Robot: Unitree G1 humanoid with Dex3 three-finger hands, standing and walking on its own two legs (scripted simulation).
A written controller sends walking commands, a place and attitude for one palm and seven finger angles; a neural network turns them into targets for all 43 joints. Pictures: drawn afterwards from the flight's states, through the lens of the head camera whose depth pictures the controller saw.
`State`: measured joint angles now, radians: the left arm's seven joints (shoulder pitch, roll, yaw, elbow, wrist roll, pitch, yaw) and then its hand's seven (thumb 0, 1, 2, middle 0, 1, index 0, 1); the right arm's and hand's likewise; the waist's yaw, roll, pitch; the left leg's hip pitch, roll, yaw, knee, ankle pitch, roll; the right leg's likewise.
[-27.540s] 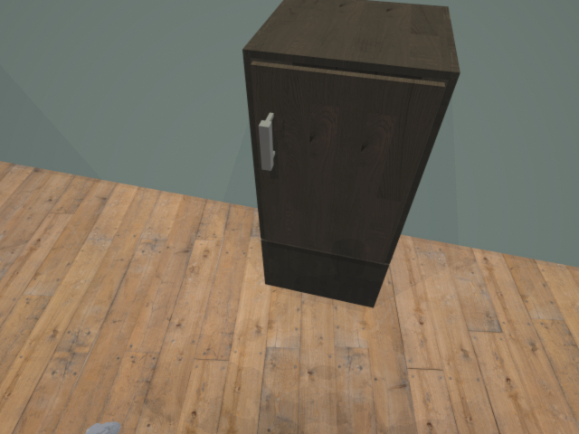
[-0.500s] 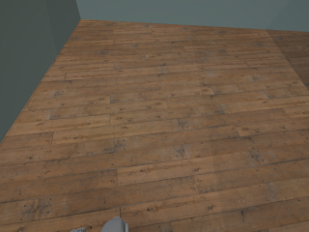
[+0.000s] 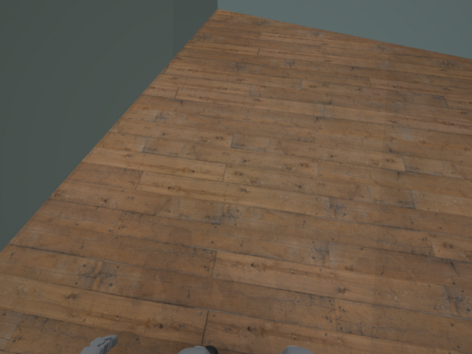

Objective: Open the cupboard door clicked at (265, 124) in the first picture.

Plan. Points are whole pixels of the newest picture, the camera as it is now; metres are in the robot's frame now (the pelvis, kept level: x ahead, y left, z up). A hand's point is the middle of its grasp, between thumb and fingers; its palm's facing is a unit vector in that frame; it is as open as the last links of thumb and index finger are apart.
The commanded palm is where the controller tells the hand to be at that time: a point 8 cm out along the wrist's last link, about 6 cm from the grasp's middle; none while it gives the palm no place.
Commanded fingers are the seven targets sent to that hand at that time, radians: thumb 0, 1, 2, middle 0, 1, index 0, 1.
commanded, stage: turn to face it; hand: left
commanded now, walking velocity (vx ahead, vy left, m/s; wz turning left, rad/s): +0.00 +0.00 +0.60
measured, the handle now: out of the picture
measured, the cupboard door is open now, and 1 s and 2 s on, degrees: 48 48 48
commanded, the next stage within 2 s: none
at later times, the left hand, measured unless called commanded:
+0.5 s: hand out of the picture -0.03 +0.16 -0.19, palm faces +0.36 -0.91 -0.22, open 7.4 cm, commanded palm none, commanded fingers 0.00 0.90 0.90 -0.20 -0.30 -0.20 -0.30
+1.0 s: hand out of the picture +0.01 +0.13 -0.15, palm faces +0.59 -0.76 -0.28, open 7.4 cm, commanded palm none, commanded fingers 0.00 0.90 0.90 -0.20 -0.30 -0.20 -0.30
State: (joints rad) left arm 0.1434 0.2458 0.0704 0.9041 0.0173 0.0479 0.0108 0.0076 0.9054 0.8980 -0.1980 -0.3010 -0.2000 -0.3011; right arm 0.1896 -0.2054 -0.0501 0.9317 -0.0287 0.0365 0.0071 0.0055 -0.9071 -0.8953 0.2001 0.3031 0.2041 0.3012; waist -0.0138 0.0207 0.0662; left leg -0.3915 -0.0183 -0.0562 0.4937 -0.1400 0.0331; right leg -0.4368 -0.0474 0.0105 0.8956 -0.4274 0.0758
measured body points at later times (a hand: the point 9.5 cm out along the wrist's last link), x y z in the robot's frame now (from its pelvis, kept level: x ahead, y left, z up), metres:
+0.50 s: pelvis +0.01 -0.04 -0.02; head +0.07 +0.00 +0.43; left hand -0.04 +0.21 -0.17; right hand +0.23 -0.25 -0.14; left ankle -0.02 +0.06 -0.74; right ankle +0.00 -0.16 -0.72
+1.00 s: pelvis +0.05 -0.08 +0.00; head +0.11 -0.06 +0.45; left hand -0.03 +0.17 -0.13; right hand +0.28 -0.25 -0.15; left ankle -0.05 +0.01 -0.66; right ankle +0.10 -0.18 -0.74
